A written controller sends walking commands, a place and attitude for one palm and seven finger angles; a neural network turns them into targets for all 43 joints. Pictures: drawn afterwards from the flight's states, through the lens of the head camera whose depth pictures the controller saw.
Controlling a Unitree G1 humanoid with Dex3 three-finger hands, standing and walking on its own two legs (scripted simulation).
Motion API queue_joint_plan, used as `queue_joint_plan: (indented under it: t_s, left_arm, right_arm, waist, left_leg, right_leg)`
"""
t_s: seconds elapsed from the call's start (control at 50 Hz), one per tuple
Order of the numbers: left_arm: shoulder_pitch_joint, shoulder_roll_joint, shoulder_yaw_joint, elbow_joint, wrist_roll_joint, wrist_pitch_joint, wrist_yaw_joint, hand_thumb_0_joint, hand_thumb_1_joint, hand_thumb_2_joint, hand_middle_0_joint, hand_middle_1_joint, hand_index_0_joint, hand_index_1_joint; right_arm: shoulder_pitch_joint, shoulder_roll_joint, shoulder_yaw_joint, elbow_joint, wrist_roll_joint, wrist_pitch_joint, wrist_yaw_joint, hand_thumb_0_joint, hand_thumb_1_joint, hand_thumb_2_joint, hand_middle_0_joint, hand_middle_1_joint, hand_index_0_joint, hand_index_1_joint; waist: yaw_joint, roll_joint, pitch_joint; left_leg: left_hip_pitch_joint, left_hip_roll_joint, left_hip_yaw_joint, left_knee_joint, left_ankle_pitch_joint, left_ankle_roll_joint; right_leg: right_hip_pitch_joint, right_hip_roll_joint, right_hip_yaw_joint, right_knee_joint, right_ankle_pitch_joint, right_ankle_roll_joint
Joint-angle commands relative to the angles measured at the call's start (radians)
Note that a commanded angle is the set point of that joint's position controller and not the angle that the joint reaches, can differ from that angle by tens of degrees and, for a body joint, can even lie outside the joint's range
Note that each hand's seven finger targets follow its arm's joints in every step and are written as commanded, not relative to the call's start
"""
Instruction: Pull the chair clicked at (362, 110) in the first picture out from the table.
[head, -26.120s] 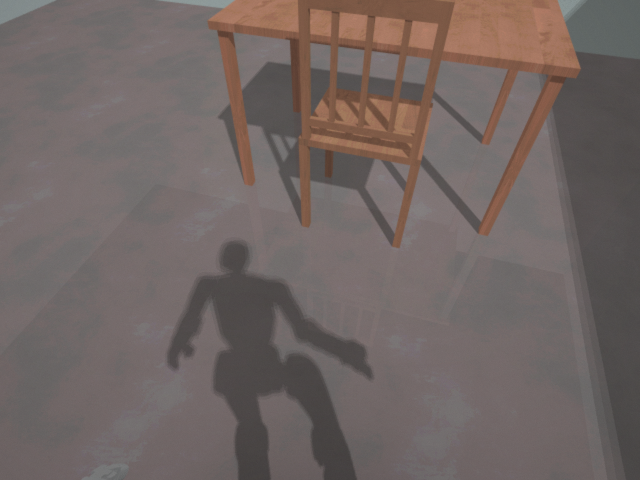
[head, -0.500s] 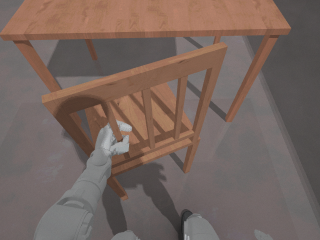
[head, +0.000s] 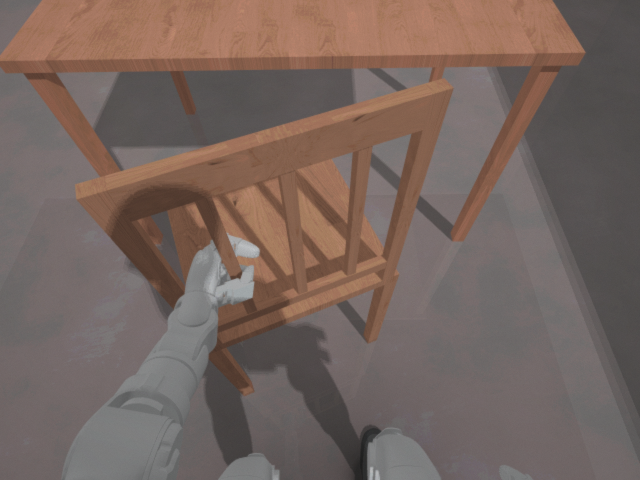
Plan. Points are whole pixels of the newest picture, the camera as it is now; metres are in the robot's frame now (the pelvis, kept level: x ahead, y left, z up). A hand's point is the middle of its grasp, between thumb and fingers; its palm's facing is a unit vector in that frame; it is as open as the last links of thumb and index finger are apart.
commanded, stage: step backward, pulling the chair out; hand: left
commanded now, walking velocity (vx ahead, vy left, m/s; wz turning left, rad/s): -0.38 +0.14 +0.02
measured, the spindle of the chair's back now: (295, 242) +0.44 +0.05 -0.04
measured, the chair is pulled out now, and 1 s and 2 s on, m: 0.28 0.34 0.43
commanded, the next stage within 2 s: none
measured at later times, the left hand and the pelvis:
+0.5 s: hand (242, 298) +0.35 +0.12 -0.05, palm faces -0.01 -0.98 -0.19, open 5.2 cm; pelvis -0.04 +0.01 +0.00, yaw +1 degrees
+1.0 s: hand (236, 324) +0.31 +0.12 -0.04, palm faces -0.01 -0.98 -0.19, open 5.2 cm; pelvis -0.07 +0.00 +0.01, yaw +0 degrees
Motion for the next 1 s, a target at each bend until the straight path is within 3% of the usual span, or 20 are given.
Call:
queue_joint_plan:
  t_s: [0.0,0.06,0.14,0.2,0.24,0.28,0.32,0.4,0.44,0.48,0.54,0.62,0.66,0.7,0.72,0.76,0.84,0.9,0.92,0.98]
  left_arm:
    - [-0.345,0.224,0.046,-0.163,0.017,-0.052,0.012,0.000,0.900,0.900,-0.500,-1.450,-0.500,-1.450]
    - [-0.373,0.222,0.047,-0.158,0.012,-0.033,0.015,0.000,0.900,0.900,-0.500,-1.450,-0.500,-1.450]
    - [-0.418,0.151,0.008,-0.209,0.002,-0.045,0.009,0.000,0.900,0.900,-0.500,-1.450,-0.500,-1.450]
    - [-0.449,0.146,0.019,-0.241,0.004,-0.049,0.003,0.000,0.900,0.900,-0.500,-1.450,-0.500,-1.450]
    - [-0.453,0.144,0.021,-0.224,0.017,-0.062,0.002,0.000,0.900,0.900,-0.500,-1.450,-0.500,-1.450]
    - [-0.454,0.156,0.003,-0.213,0.027,-0.059,-0.003,0.000,0.900,0.900,-0.500,-1.450,-0.500,-1.450]
    - [-0.420,0.215,0.042,-0.186,0.019,-0.061,0.009,0.000,0.900,0.900,-0.500,-1.450,-0.500,-1.450]
    - [-0.379,0.245,0.059,-0.144,0.013,-0.041,0.010,0.000,0.900,0.900,-0.500,-1.450,-0.500,-1.450]
    - [-0.392,0.231,0.061,-0.151,0.016,-0.039,0.010,0.000,0.900,0.900,-0.500,-1.450,-0.500,-1.450]
    - [-0.390,0.209,0.048,-0.172,0.006,-0.035,0.011,0.000,0.900,0.900,-0.500,-1.450,-0.500,-1.450]
    - [-0.441,0.161,0.023,-0.222,0.009,-0.055,0.002,0.000,0.900,0.900,-0.500,-1.450,-0.500,-1.450]
    - [-0.445,0.181,0.038,-0.236,0.014,-0.069,-0.006,0.000,0.900,0.900,-0.500,-1.450,-0.500,-1.450]
    - [-0.419,0.222,0.052,-0.206,0.017,-0.058,-0.003,0.000,0.900,0.900,-0.500,-1.450,-0.500,-1.450]
    - [-0.386,0.241,0.041,-0.195,0.018,-0.047,0.001,0.000,0.900,0.900,-0.500,-1.450,-0.500,-1.450]
    - [-0.365,0.262,0.055,-0.173,0.015,-0.042,0.010,0.000,0.900,0.900,-0.500,-1.450,-0.500,-1.450]
    - [-0.339,0.265,0.077,-0.142,0.013,-0.034,0.012,0.000,0.900,0.900,-0.500,-1.450,-0.500,-1.450]
    - [-0.359,0.230,0.071,-0.142,0.011,-0.043,0.004,0.000,0.900,0.900,-0.500,-1.450,-0.500,-1.450]
    - [-0.407,0.170,0.024,-0.194,0.005,-0.045,-0.003,0.000,0.900,0.900,-0.500,-1.450,-0.500,-1.450]
    - [-0.456,0.165,0.023,-0.227,0.014,-0.046,-0.003,0.000,0.900,0.900,-0.500,-1.450,-0.500,-1.450]
    - [-0.430,0.167,0.042,-0.209,0.013,-0.044,-0.002,0.000,0.900,0.900,-0.500,-1.450,-0.500,-1.450]
  right_arm:
    - [0.062,-0.152,-0.047,-0.057,0.012,-0.031,-0.014,0.000,-0.900,-0.900,0.200,0.300,0.200,0.300]
    - [0.055,-0.166,-0.030,-0.043,0.011,-0.027,-0.018,0.000,-0.900,-0.900,0.200,0.300,0.200,0.300]
    - [0.002,-0.174,-0.035,-0.118,0.010,-0.026,-0.018,0.000,-0.900,-0.900,0.200,0.300,0.200,0.300]
    - [0.029,-0.167,-0.040,-0.107,0.003,-0.031,-0.019,0.000,-0.900,-0.900,0.200,0.300,0.200,0.300]
    - [0.057,-0.164,-0.050,-0.090,0.001,-0.043,-0.008,0.000,-0.900,-0.900,0.200,0.300,0.200,0.300]
    - [0.055,-0.167,-0.051,-0.075,-0.003,-0.044,-0.005,0.000,-0.900,-0.900,0.200,0.300,0.200,0.300]
    - [0.063,-0.164,-0.058,-0.060,0.007,-0.043,-0.013,0.000,-0.900,-0.900,0.200,0.300,0.200,0.300]
    - [0.039,-0.157,-0.040,-0.053,0.012,-0.045,-0.015,0.000,-0.900,-0.900,0.200,0.300,0.200,0.300]
    - [0.035,-0.160,-0.031,-0.051,0.008,-0.044,-0.017,0.000,-0.900,-0.900,0.200,0.300,0.200,0.300]
    - [0.010,-0.189,-0.037,-0.073,0.007,-0.038,-0.023,0.000,-0.900,-0.900,0.200,0.300,0.200,0.300]
    - [-0.019,-0.171,-0.037,-0.123,0.002,-0.040,-0.010,0.000,-0.900,-0.900,0.200,0.300,0.200,0.300]
    - [0.043,-0.170,-0.048,-0.089,0.001,-0.052,-0.009,0.000,-0.900,-0.900,0.200,0.300,0.200,0.300]
    - [0.039,-0.175,-0.054,-0.085,0.006,-0.054,-0.012,0.000,-0.900,-0.900,0.200,0.300,0.200,0.300]
    - [0.038,-0.161,-0.049,-0.083,0.012,-0.052,-0.005,0.000,-0.900,-0.900,0.200,0.300,0.200,0.300]
    - [0.056,-0.157,-0.050,-0.068,0.013,-0.053,-0.001,0.000,-0.900,-0.900,0.200,0.300,0.200,0.300]
    - [0.062,-0.161,-0.037,-0.039,0.002,-0.052,0.001,0.000,-0.900,-0.900,0.200,0.300,0.200,0.300]
    - [0.065,-0.162,-0.017,-0.026,0.006,-0.062,-0.007,0.000,-0.900,-0.900,0.200,0.300,0.200,0.300]
    - [0.028,-0.189,-0.033,-0.076,0.001,-0.055,-0.011,0.000,-0.900,-0.900,0.200,0.300,0.200,0.300]
    - [0.005,-0.175,-0.026,-0.092,-0.007,-0.052,-0.010,0.000,-0.900,-0.900,0.200,0.300,0.200,0.300]
    - [0.047,-0.176,-0.040,-0.073,-0.005,-0.054,-0.004,0.000,-0.900,-0.900,0.200,0.300,0.200,0.300]
  waist:
    - [0.019,-0.167,-0.515]
    - [0.012,-0.156,-0.495]
    - [0.037,0.148,-0.429]
    - [0.029,0.167,-0.421]
    - [0.013,0.080,-0.459]
    - [0.005,0.074,-0.456]
    - [0.002,-0.058,-0.519]
    - [0.019,-0.139,-0.509]
    - [0.012,-0.143,-0.502]
    - [0.019,0.024,-0.467]
    - [0.038,0.198,-0.385]
    - [0.013,0.146,-0.460]
    - [0.017,0.068,-0.450]
    - [0.027,-0.081,-0.387]
    - [0.026,-0.188,-0.402]
    - [0.025,-0.209,-0.437]
    - [0.015,-0.177,-0.460]
    - [0.041,0.194,-0.428]
    - [0.046,0.246,-0.397]
    - [0.034,0.111,-0.443]
  left_leg:
    - [0.074,-0.015,-0.034,0.092,-0.145,0.016]
    - [0.102,-0.005,-0.057,-0.006,-0.114,0.029]
    - [-0.052,0.196,-0.178,-0.309,0.006,0.121]
    - [-0.015,0.250,-0.199,-0.230,0.357,0.163]
    - [0.109,0.189,-0.137,-0.102,0.533,0.105]
    - [0.068,0.145,-0.095,-0.087,0.380,0.050]
    - [0.114,0.066,-0.042,0.002,0.207,0.022]
    - [0.094,0.003,-0.052,0.056,-0.105,0.021]
    - [0.123,0.015,-0.060,-0.036,-0.023,0.030]
    - [0.115,0.127,-0.149,-0.208,0.192,0.078]
    - [-0.108,0.251,-0.216,-0.305,0.080,0.152]
    - [0.040,0.217,-0.146,-0.155,0.350,0.137]
    - [-0.027,0.146,-0.090,-0.095,0.172,0.084]
    - [-0.030,0.021,-0.034,0.049,-0.230,0.040]
    - [0.066,-0.031,-0.012,0.171,-0.216,0.027]
    - [0.099,-0.045,-0.042,0.257,-0.198,0.028]
    - [0.141,-0.004,-0.045,-0.138,-0.050,0.038]
    - [0.047,0.207,-0.196,-0.293,0.222,0.123]
    - [-0.017,0.237,-0.218,-0.287,0.320,0.135]
    - [0.147,0.221,-0.184,-0.106,0.673,0.113]
  right_leg:
    - [0.326,-0.285,0.259,-0.228,0.254,-0.089]
    - [0.312,-0.266,0.183,-0.235,0.135,-0.070]
    - [0.321,-0.043,0.052,0.038,-0.212,0.020]
    - [0.353,-0.005,0.040,0.102,-0.100,0.019]
    - [0.352,-0.044,0.072,-0.032,0.211,-0.003]
    - [0.351,-0.110,0.116,-0.039,0.300,-0.030]
    - [0.315,-0.190,0.200,-0.134,0.295,-0.057]
    - [0.311,-0.268,0.231,-0.228,0.173,-0.075]
    - [0.300,-0.232,0.170,-0.200,0.147,-0.049]
    - [0.264,-0.096,0.086,-0.095,-0.007,0.012]
    - [0.332,-0.005,0.046,0.120,-0.220,0.011]
    - [0.378,-0.010,0.057,0.007,-0.015,0.016]
    - [0.387,-0.092,0.130,-0.031,0.075,-0.023]
    - [0.166,-0.222,0.288,-0.234,-0.324,-0.076]
    - [0.084,-0.281,0.342,-0.378,-0.491,-0.089]
    - [0.148,-0.300,0.308,-0.392,-0.323,-0.112]
    - [0.288,-0.214,0.169,-0.216,0.005,-0.042]
    - [0.309,-0.049,0.062,0.035,-0.071,0.015]
    - [0.318,-0.034,0.052,0.114,-0.094,0.012]
    - [0.327,-0.052,0.083,-0.004,0.162,-0.015]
